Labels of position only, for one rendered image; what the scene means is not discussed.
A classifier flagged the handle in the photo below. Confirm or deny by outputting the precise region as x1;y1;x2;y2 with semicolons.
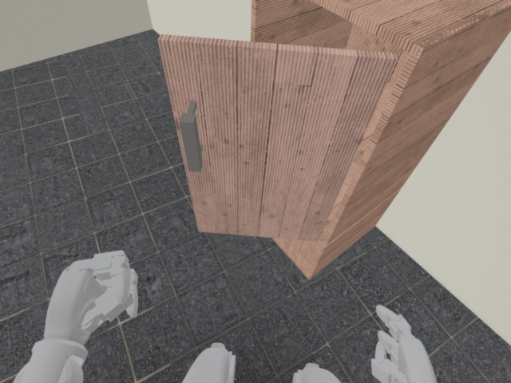
179;101;203;172

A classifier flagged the robot left thigh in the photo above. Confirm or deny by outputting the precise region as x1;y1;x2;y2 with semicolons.
182;347;236;383

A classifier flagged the robot right thigh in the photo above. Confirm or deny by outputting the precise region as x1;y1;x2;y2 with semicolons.
292;367;341;383

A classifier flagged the left robot hand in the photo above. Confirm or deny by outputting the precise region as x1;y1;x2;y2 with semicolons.
44;250;138;345

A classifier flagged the robot thigh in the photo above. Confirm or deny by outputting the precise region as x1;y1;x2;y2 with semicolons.
182;347;236;383
292;367;341;383

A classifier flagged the robot left forearm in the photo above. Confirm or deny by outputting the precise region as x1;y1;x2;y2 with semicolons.
13;338;88;383

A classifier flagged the cupboard door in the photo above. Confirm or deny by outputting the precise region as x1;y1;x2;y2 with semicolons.
158;34;398;242

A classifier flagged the right robot hand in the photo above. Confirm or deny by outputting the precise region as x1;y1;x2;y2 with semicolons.
371;305;437;383

